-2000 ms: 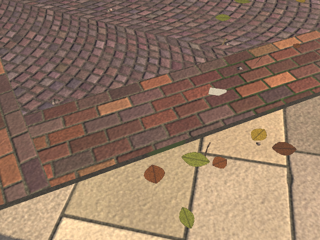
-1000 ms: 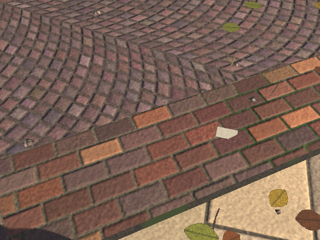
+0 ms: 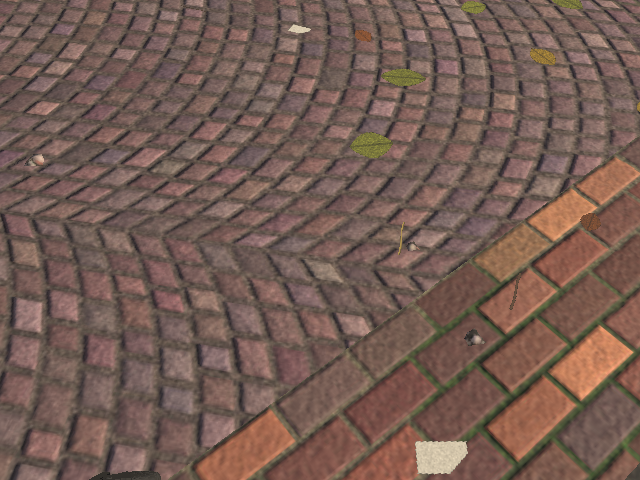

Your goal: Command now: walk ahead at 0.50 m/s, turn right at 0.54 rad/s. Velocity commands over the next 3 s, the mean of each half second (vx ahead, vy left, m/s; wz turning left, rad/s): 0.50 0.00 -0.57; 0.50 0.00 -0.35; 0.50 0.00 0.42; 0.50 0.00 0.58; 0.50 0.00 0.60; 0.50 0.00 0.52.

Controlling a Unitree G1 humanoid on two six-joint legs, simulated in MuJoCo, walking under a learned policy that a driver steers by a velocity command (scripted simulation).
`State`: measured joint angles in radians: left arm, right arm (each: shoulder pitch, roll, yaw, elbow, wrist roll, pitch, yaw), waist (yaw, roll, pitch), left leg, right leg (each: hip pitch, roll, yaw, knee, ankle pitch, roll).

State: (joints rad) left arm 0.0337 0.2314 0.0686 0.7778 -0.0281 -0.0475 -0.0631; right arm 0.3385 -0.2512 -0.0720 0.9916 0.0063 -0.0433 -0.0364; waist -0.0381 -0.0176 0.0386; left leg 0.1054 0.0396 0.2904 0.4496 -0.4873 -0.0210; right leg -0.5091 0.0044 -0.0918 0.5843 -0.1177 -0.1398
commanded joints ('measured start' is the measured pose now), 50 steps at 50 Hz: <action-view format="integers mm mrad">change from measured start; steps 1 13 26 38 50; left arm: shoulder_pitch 366 234 431 142 412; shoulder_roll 322 202 150 92 359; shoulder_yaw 109 55 15 12 85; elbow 25 -48 -83 -187 -138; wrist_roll -1 9 -19 6 49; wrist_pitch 5 -26 -16 16 -19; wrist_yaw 35 74 82 54 57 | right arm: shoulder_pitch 7 -305 10 -103 95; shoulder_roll -67 -83 -224 -169 -37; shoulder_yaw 0 -6 -54 -36 36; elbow -124 -258 -241 -208 -184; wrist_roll -33 -21 -7 -10 -1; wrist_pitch -30 -63 -88 -73 -48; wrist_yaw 9 25 51 39 50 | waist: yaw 136 59 -26 1 135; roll -179 -31 271 77 -225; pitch -273 -38 -345 -28 -408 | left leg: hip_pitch -623 -670 248 -201 -741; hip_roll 23 31 392 216 -27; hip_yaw -86 -326 -1086 -311 -246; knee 816 295 -137 -304 683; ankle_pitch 199 447 -53 514 -26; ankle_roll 10 -46 284 211 23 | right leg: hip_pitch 826 238 -272 -205 950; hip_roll -222 -85 29 -131 -433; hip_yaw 511 314 284 176 630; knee -66 -355 704 338 -118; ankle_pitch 2 209 -469 17 23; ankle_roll -219 -116 108 140 -155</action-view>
